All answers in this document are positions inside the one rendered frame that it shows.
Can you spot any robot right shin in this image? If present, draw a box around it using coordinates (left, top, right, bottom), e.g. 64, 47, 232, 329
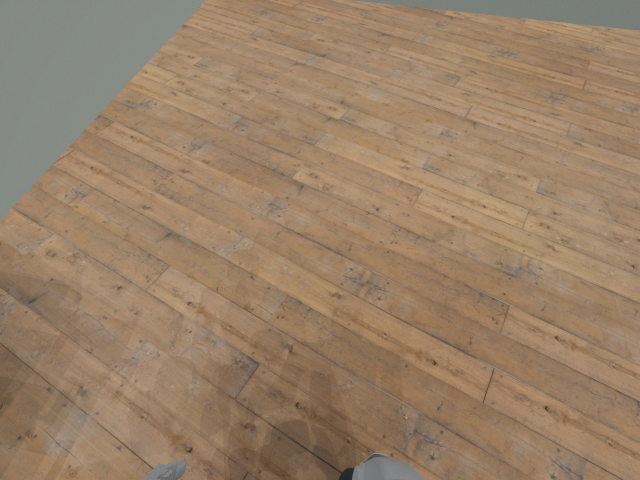
363, 453, 388, 463

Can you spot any right robot thigh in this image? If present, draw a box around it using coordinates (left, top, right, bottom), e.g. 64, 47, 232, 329
352, 457, 425, 480

